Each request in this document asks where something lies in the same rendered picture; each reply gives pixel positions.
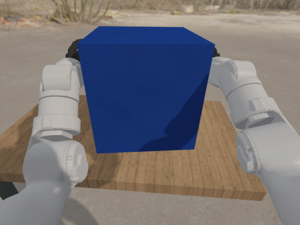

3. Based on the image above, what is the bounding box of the table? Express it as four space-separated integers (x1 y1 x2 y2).
0 95 267 201

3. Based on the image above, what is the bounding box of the robot left hand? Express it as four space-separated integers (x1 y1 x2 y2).
66 39 82 62

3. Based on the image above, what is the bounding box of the right robot upper arm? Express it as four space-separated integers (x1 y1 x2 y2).
236 121 300 225

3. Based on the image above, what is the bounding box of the left robot upper arm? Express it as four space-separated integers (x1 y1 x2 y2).
0 140 89 225

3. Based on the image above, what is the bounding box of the right robot forearm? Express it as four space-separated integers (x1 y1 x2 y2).
208 57 300 142

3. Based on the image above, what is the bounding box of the left robot forearm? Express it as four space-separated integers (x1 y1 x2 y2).
23 58 84 180

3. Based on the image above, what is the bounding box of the robot right hand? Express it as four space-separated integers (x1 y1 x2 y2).
213 48 220 57

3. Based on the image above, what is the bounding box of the carton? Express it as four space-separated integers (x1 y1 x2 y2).
77 26 215 154

